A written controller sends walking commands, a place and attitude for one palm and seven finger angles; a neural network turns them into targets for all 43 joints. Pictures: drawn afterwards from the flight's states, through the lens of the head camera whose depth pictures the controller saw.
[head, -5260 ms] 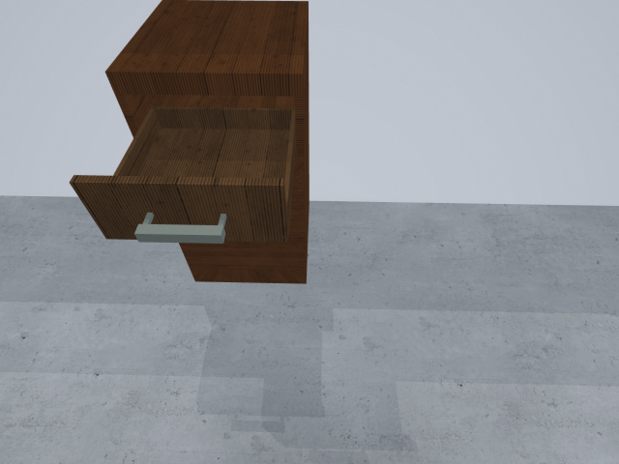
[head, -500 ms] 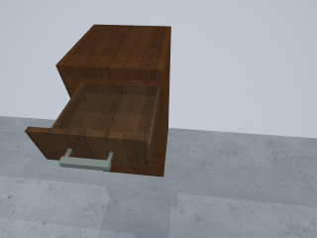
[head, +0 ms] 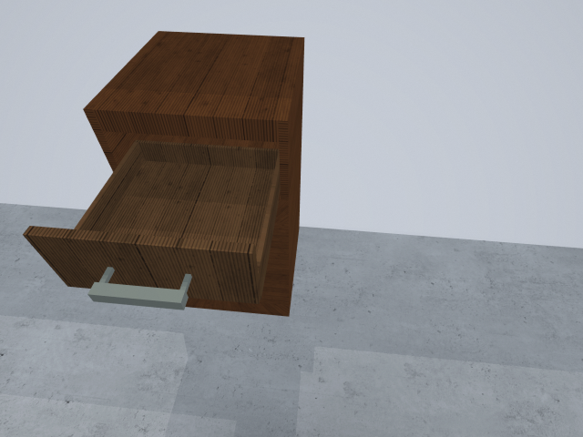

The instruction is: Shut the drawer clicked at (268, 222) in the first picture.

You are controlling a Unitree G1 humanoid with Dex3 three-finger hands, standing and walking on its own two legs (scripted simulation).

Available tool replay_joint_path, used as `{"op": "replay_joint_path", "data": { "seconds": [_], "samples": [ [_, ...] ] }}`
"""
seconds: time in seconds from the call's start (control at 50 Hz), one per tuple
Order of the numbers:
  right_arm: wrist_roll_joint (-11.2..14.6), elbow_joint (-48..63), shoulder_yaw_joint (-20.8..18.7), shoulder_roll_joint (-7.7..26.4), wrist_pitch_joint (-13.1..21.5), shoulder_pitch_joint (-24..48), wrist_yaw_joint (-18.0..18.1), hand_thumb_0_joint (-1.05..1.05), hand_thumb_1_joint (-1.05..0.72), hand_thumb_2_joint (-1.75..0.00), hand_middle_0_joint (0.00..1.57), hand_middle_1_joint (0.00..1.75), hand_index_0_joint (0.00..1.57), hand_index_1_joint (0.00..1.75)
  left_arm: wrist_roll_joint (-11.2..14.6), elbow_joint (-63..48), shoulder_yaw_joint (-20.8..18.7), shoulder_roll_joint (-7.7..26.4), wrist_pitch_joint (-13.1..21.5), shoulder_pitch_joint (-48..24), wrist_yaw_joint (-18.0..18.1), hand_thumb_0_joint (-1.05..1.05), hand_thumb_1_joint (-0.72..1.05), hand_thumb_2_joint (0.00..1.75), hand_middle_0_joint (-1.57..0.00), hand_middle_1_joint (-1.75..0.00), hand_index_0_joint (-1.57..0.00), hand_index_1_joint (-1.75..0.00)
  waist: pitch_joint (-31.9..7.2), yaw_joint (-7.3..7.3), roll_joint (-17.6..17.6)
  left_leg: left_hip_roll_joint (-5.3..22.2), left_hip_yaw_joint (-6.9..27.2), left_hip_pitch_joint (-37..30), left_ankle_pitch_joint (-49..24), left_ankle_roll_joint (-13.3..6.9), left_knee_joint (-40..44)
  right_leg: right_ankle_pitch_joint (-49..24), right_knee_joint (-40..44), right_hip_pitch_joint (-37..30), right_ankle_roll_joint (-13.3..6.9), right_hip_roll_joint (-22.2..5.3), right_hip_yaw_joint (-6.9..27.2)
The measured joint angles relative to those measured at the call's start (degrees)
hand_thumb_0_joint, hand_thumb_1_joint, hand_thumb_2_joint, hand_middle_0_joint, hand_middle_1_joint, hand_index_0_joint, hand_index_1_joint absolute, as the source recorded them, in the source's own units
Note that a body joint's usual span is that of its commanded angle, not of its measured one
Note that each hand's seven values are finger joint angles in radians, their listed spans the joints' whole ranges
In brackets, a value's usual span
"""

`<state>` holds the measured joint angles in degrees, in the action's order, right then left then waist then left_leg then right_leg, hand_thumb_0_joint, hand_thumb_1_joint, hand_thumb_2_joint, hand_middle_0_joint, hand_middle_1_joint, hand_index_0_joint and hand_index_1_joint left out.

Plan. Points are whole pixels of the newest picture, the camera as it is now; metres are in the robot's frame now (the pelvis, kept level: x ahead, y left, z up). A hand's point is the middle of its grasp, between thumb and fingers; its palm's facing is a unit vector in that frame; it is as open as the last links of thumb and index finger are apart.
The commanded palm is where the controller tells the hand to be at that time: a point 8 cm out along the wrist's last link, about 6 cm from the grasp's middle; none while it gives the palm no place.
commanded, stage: look again from close up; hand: left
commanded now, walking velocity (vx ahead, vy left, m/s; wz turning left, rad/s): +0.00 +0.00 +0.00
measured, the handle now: (143, 285) +0.37 +0.28 -0.06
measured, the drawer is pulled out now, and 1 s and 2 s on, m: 0.30 0.30 0.30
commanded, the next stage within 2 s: shuffle to correct the standing spot in 0.38 s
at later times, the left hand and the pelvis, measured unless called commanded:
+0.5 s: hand out of the picture +0.00 +0.15 -0.17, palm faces +0.04 -0.99 -0.16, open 7.3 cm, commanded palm none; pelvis +0.01 -0.01 +0.00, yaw +1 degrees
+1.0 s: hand out of the picture +0.05 +0.22 -0.18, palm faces +0.04 -0.98 -0.22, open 7.3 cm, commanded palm none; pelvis +0.05 +0.04 -0.01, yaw -2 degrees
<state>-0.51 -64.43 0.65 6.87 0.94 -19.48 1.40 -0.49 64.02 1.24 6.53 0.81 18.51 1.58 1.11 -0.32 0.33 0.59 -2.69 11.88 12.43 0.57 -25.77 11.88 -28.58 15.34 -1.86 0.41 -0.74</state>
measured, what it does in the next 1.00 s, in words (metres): shifts its weight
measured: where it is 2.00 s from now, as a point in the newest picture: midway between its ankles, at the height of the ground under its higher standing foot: outside the picture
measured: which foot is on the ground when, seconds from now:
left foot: down 0.00-1.00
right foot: down 0.00-1.00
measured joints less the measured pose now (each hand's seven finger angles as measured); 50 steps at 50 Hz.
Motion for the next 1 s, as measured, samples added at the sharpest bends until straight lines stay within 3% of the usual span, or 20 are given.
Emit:
{"op": "replay_joint_path", "data": {
  "seconds": [0.6, 0.84, 0.96, 1.0],
  "samples": [
    [-0.25, -0.46, -0.37, 0.49, -0.45, 0.88, -0.04, 0.01, -0.91, -0.90, 0.19, 0.30, 0.20, 0.30, -0.15, -0.71, -0.99, 0.68, 0.29, -0.01, -0.20, 0.01, 0.92, 0.90, -0.19, -0.30, -0.20, -0.30, -0.03, 0.71, 0.08, 1.05, 0.63, -1.15, 0.39, 0.59, 0.84, -0.44, 2.71, -2.12, -0.59, 1.07, -0.64],
    [-0.55, 1.01, -1.05, 1.45, -0.88, -2.14, -0.45, 0.01, -0.91, -0.90, 0.19, 0.30, 0.20, 0.30, -0.52, -2.04, -2.98, 1.09, -0.78, 1.19, -0.25, 0.01, 0.91, 0.90, -0.20, -0.30, -0.20, -0.30, -0.76, 1.36, 0.74, -0.94, -0.95, -1.22, 4.14, -1.61, -2.30, 3.25, -1.14, -1.55, 1.20, -0.89, 1.06],
    [-0.55, 2.87, -0.90, 1.21, -0.76, -2.27, -0.24, 0.01, -0.91, -0.90, 0.19, 0.30, 0.20, 0.30, -1.01, -3.00, -3.44, 2.26, -1.24, 0.39, -0.10, 0.01, 0.91, 0.90, -0.20, -0.30, -0.20, -0.30, -0.10, 1.56, 1.24, -2.88, -3.16, -1.75, 6.15, -3.38, -3.32, 8.20, -7.08, 0.80, -0.55, -3.46, 0.31],
    [-0.48, 3.23, -0.81, 1.21, -0.86, -2.02, -0.19, 0.01, -0.91, -0.90, 0.19, 0.30, 0.20, 0.30, -0.93, -3.21, -3.45, 2.21, -0.92, -0.18, -0.02, 0.01, 0.91, 0.90, -0.19, -0.30, -0.20, -0.30, 0.27, 1.34, 0.34, -2.85, -3.24, -1.72, 7.24, -3.47, -4.62, 7.07, -7.17, 0.38, 0.56, -3.65, 0.21]
  ]
}}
